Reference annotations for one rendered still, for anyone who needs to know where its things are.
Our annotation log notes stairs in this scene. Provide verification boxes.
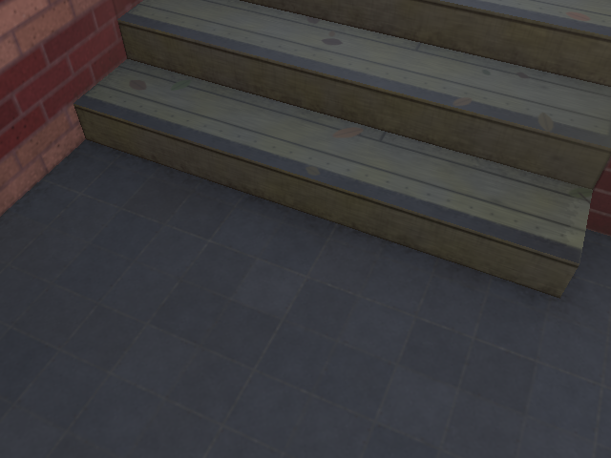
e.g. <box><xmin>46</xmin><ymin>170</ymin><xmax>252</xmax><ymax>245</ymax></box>
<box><xmin>74</xmin><ymin>0</ymin><xmax>611</xmax><ymax>298</ymax></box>

